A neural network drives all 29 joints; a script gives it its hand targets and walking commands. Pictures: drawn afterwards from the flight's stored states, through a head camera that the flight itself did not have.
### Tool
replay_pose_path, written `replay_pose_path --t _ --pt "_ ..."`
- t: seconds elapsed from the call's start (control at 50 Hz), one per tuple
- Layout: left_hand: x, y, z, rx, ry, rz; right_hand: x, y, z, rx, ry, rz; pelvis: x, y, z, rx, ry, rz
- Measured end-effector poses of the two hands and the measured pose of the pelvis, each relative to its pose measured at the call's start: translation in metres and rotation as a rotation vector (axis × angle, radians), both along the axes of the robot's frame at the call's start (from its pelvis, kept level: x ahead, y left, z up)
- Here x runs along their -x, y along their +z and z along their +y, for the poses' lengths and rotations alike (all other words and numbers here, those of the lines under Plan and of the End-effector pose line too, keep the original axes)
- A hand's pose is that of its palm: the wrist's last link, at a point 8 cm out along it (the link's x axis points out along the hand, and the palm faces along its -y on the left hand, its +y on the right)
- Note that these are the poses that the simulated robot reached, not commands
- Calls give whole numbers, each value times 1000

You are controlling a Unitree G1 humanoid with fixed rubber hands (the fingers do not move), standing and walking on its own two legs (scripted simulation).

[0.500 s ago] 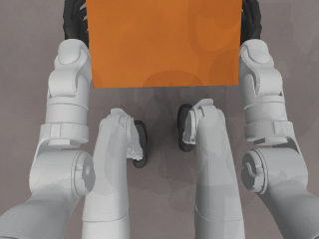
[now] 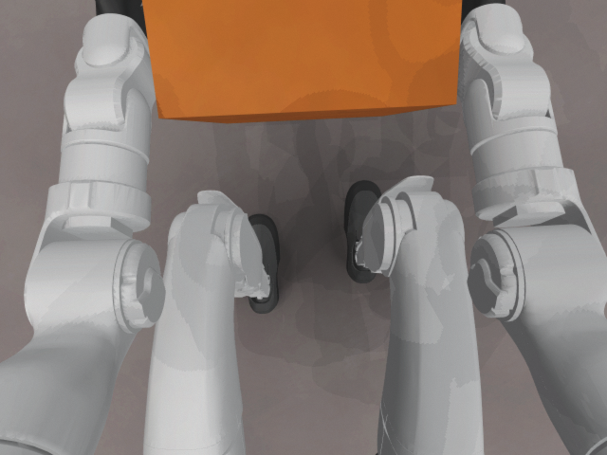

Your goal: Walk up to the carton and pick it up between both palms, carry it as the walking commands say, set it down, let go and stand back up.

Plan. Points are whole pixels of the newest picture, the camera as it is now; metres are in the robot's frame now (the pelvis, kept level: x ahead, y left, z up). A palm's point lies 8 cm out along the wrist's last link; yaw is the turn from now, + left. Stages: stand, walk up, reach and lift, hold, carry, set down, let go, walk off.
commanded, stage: set down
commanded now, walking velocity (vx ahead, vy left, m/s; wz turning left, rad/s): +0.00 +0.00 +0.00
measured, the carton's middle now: (301, 17) +0.53 -0.02 -0.22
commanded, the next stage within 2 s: none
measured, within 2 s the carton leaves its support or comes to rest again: rests again in 1.16 s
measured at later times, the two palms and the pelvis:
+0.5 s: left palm (160, 19) +0.54 +0.14 -0.23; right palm out of the picture +0.54 -0.20 -0.23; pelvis +0.01 +0.00 -0.06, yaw +1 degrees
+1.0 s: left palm (170, 18) +0.55 +0.14 -0.25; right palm out of the picture +0.55 -0.20 -0.25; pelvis +0.01 +0.00 -0.08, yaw +1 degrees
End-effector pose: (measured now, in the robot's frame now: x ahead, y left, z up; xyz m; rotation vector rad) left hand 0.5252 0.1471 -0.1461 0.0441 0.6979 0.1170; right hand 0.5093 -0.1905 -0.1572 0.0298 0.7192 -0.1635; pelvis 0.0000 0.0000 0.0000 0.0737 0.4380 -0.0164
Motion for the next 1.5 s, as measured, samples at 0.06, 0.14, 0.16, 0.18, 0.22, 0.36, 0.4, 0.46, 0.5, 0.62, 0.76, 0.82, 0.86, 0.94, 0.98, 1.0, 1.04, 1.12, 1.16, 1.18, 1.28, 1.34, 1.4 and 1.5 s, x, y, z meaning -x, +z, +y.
replay_pose_path --t 0.06,0.14,0.16,0.18,0.22,0.36,0.4,0.46,0.5,0.62,0.76,0.82,0.86,0.94,0.98,1.0,1.04,1.12,1.16,1.18,1.28,1.34,1.4,1.5 --pt "-3 -11 -2 5 -4 3 -2 -9 -2 -3 -9 2 -2 -7 1 2 1 6" --pt "-8 -22 -4 9 -4 1 -7 -19 -4 -2 -12 1 -3 -18 1 3 3 13" --pt "-9 -25 -4 8 -3 2 -8 -21 -4 -2 -11 2 -4 -20 1 2 3 14" --pt "-10 -27 -5 8 -2 4 -10 -24 -5 -4 -11 4 -4 -23 1 2 3 15" --pt "-12 -33 -5 6 -1 5 -12 -29 -5 -6 -11 5 -4 -28 0 1 4 19" --pt "-17 -54 -3 -4 3 18 -21 -52 -3 -14 -3 18 -6 -46 -1 -2 8 33" --pt "-18 -61 -2 -6 4 24 -22 -59 -3 -15 -2 23 -6 -51 -1 -3 9 37" --pt "-18 -73 -4 -3 4 42 -25 -67 -4 7 19 41 -7 -57 -1 -1 10 42" --pt "-18 -80 -5 2 4 50 -28 -70 -6 11 19 49 -8 -61 0 0 11 47" --pt "-23 -95 -11 20 1 54 -34 -77 -11 21 10 53 -11 -68 1 5 13 62" --pt "-26 -101 -11 29 6 50 -38 -82 -12 23 11 49 -14 -73 1 5 12 62" --pt "-27 -103 -10 26 9 50 -40 -84 -11 23 17 49 -15 -75 1 3 12 62" --pt "-27 -105 -9 24 11 53 -41 -86 -10 23 22 51 -15 -76 1 2 12 63" --pt "-26 -108 -8 23 12 58 -42 -89 -9 24 30 58 -15 -79 0 1 13 65" --pt "-26 -108 -8 24 11 55 -42 -89 -9 25 32 56 -15 -80 0 1 13 62" --pt "-26 -108 -8 23 11 55 -42 -89 -10 25 32 55 -15 -81 0 2 13 60" --pt "-26 -108 -8 22 10 54 -42 -90 -10 25 33 55 -15 -83 0 2 13 57" --pt "-26 -108 -9 23 4 52 -42 -92 -11 24 39 55 -14 -86 0 2 14 53" --pt "-27 -109 -10 24 -2 51 -42 -93 -12 21 41 56 -14 -87 0 2 15 53" --pt "-27 -109 -10 25 -7 51 -42 -94 -13 19 42 56 -14 -87 0 2 15 53" --pt "-28 -109 -11 27 -25 49 -42 -98 -16 7 47 59 -14 -90 0 1 16 54" --pt "-29 -109 -12 30 -35 48 -42 -101 -18 2 53 60 -14 -91 -1 -1 16 54" --pt "-29 -109 -12 30 -35 46 -42 -100 -18 5 58 59 -14 -93 -1 -1 17 50" --pt "-29 -110 -11 39 -42 42 -42 -101 -18 11 65 58 -14 -96 -1 1 18 46"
